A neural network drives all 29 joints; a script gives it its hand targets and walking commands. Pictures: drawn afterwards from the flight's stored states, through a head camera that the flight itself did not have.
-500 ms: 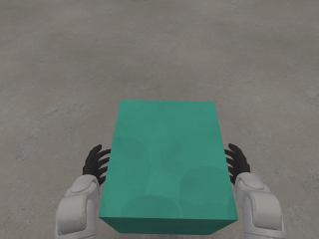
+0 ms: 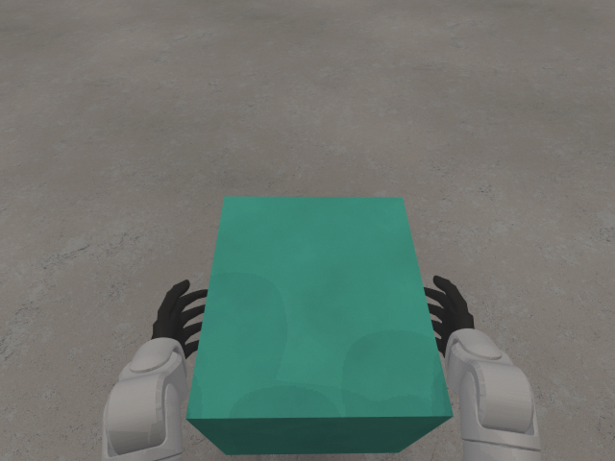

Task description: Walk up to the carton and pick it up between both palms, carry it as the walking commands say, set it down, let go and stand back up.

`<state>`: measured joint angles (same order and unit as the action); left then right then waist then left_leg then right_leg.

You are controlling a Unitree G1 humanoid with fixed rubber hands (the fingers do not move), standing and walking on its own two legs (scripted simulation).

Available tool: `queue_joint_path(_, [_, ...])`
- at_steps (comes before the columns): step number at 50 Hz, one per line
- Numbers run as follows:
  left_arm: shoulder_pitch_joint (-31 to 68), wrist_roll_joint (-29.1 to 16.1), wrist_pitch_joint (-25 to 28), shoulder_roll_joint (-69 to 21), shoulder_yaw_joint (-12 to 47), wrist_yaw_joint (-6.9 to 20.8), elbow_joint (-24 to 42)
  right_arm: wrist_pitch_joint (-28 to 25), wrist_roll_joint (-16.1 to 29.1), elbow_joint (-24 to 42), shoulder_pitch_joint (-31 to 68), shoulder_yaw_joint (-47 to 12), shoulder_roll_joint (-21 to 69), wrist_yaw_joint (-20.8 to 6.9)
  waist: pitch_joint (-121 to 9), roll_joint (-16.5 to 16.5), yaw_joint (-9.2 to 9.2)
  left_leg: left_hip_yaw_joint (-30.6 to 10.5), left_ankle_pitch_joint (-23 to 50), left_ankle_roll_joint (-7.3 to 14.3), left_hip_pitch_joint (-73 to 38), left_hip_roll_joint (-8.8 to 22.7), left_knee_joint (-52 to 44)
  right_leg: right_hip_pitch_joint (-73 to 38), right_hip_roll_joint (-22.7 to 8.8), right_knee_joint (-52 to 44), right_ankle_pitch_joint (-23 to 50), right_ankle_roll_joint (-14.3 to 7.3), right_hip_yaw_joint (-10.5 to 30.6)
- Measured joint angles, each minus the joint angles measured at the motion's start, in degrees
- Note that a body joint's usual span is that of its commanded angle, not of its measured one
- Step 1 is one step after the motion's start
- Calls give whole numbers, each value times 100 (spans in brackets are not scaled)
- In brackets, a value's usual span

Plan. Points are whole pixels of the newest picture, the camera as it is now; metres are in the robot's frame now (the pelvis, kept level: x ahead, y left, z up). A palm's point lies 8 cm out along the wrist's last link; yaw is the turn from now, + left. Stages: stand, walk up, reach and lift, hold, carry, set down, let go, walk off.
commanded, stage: carry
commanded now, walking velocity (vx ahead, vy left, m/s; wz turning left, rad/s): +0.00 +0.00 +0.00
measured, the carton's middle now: (313, 327) +0.31 +0.00 -0.02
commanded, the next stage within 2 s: none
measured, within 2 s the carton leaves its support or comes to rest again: neither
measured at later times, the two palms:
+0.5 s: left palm (210, 289) +0.35 +0.15 +0.04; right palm (454, 307) +0.32 -0.19 +0.01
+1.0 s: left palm (196, 274) +0.36 +0.16 +0.06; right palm (443, 268) +0.36 -0.18 +0.05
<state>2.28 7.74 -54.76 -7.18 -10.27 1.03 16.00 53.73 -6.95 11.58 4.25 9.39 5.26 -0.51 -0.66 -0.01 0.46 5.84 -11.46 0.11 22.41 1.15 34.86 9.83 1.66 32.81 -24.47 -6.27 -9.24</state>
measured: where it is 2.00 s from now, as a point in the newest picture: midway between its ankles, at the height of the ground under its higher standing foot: outside the picture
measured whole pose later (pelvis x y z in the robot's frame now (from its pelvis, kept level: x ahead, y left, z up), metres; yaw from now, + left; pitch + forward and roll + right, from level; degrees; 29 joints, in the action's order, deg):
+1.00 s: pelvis +0.10 +0.00 +0.00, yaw -1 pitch +2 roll +2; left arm 4.3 8.0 -51.2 -7.1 -11.4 1.0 9.0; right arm 50.7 -10.3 5.7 6.1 10.8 6.3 -1.6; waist -3.7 2.0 0.5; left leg 8.2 -17.0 -0.8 15.9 2.2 31.9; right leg 11.0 -0.6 34.1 -24.4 -3.3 -6.6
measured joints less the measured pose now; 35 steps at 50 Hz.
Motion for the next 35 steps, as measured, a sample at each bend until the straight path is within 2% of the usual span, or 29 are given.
queue_joint_path(1, [7, 11, 51, 12, -29, 7, -94, -54, -46, -127, 38, 6, 24, -16, -50, 12, 27, 22, 240, 53, -78, 26, -90, -53, 27, 84, -68, 30, -10])
queue_joint_path(2, [24, 18, 105, 56, -53, 20, -224, -137, -107, -287, 65, 19, 75, -25, -120, 80, 43, 47, 93, 50, -159, 30, -79, -64, 8, 203, -125, 85, -8])
queue_joint_path(4, [100, -14, 196, 169, -82, 80, -521, -270, -229, -565, 115, 55, 166, -22, -257, 219, 40, 80, -232, 45, -260, -10, -90, 2, -69, 467, 76, 344, 31])
queue_joint_path(6, [145, -86, 213, 258, -67, 78, -629, -248, -248, -577, 124, 36, 183, 27, -326, 252, 39, 106, -337, 63, -321, -10, -132, -29, -57, 502, -8, 552, 116])
queue_joint_path(8, [213, -25, 326, 245, -80, 115, -865, -336, -369, -716, 133, 79, 203, -9, -447, 219, 38, 159, -289, 11, -308, 17, -157, -268, -2, -2, -154, 475, 139])
queue_joint_path(10, [257, 17, 467, 204, -87, 126, -1015, -413, -406, -801, 168, 65, 130, -33, -453, 145, 54, 225, -186, 51, -196, 70, 28, -417, 39, -377, -75, 223, 134])
queue_joint_path(13, [215, -89, 398, 166, -21, 46, -694, -331, -254, -471, 109, -20, 2, -7, -298, 204, 46, 270, -423, 151, -69, 49, 366, -499, -17, -389, -185, 61, 164])
queue_joint_path(16, [77, -67, 340, 54, 20, 12, -379, -263, -169, -184, -10, 0, 1, -32, -258, 261, -39, 344, -324, 191, -175, -12, 233, -544, -89, -124, -505, 51, 143])
queue_joint_path(18, [-17, 7, 390, 50, -11, 43, -437, -370, -211, -369, -37, 31, 86, -105, -313, 368, -75, 439, -575, 81, -378, -73, 125, -389, -219, 431, -646, 184, 182])
queue_joint_path(20, [-79, -32, 417, 120, -53, 41, -578, -402, -232, -575, -25, -13, 137, -40, -293, 339, -161, 453, -741, 108, -489, -69, 140, 54, -284, 1468, 152, 582, 296])
queue_joint_path(21, [-125, -91, 406, 159, -69, 42, -606, -348, -197, -568, -53, -47, 151, 17, -283, 275, -200, 433, -776, 119, -534, -56, 123, 259, -251, 1835, -77, 691, 437])
queue_joint_path(22, [-174, -161, 383, 182, -74, 39, -592, -267, -151, -488, -108, -91, 147, 77, -273, 195, -225, 408, -777, 97, -567, -42, 80, 393, -217, 1854, -527, 706, 599])
queue_joint_path(23, [-151, -131, 449, 155, -106, 78, -708, -304, -208, -528, -129, -88, 159, 75, -260, 117, -231, 389, -751, 81, -577, -27, 67, 411, -213, 1351, -668, 686, 743])
queue_joint_path(24, [-39, 19, 652, 91, -178, 160, -1031, -505, -379, -780, -86, -22, 183, 5, -246, 49, -223, 392, -722, 55, -564, 3, 136, 313, -246, 561, -227, 665, 797])
queue_joint_path(25, [43, 133, 896, 21, -208, 201, -1376, -710, -480, -1026, -72, 16, 118, -49, -229, -106, -242, 320, -730, 22, -529, 99, 272, 199, -165, 312, -14, 542, 703])
queue_joint_path(26, [20, 109, 991, -12, -140, 142, -1448, -750, -387, -1027, -131, -57, -36, -29, -198, -245, -249, 236, -790, 13, -500, 190, 369, 130, -69, 243, 29, 396, 609])
queue_joint_path(29, [-95, -108, 817, -6, 75, -83, -888, -537, -20, -569, -135, -233, -310, 100, -44, -284, -231, 109, -1069, 26, -515, 256, 240, 74, 39, 171, -19, 183, 516])
queue_joint_path(31, [-52, -87, 732, -3, 90, -101, -662, -476, 7, -436, -24, -189, -289, 71, -68, -221, -217, 88, -670, 8, -522, 263, 92, 120, 56, 132, -21, 171, 469])
queue_joint_path(33, [8, -87, 650, -2, 42, -101, -528, -431, 3, -398, 93, -110, -207, 41, -125, -85, -162, 115, -681, -99, -540, 231, -15, 193, 8, 179, -28, 193, 454])
queue_joint_path(35, [87, -65, 567, 0, -22, -100, -507, -403, -57, -477, 221, -36, -130, -7, -169, 27, -91, 156, -677, -114, -554, 202, -73, 281, -55, 303, 49, 251, 417])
